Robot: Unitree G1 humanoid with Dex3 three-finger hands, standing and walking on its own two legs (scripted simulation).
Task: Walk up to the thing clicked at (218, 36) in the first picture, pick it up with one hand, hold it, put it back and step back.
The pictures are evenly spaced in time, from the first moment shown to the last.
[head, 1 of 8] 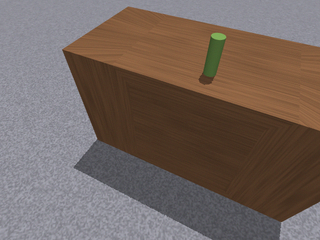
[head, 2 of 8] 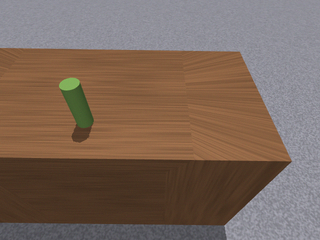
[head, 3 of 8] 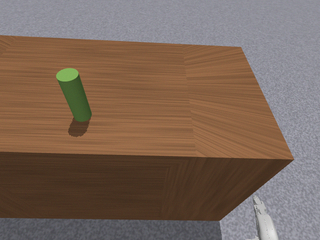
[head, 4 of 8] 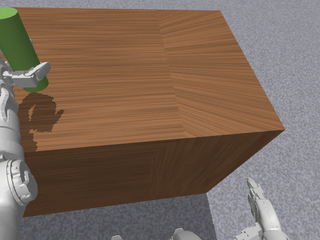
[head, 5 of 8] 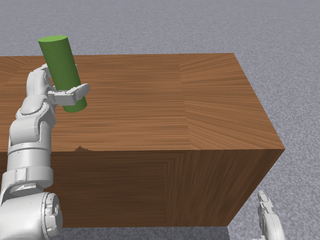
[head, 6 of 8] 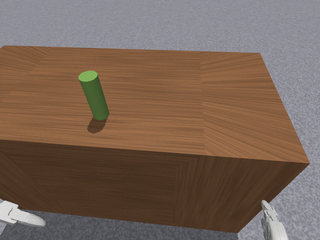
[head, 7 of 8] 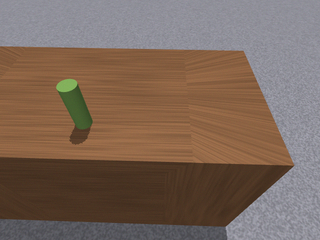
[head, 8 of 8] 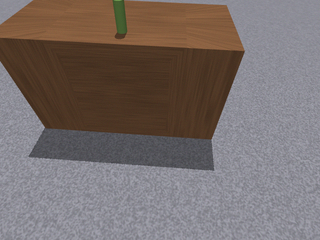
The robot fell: no
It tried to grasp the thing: yes
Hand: left
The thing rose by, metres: 0.25
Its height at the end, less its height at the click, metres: +0.00
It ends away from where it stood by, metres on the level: 0.00
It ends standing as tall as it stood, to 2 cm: yes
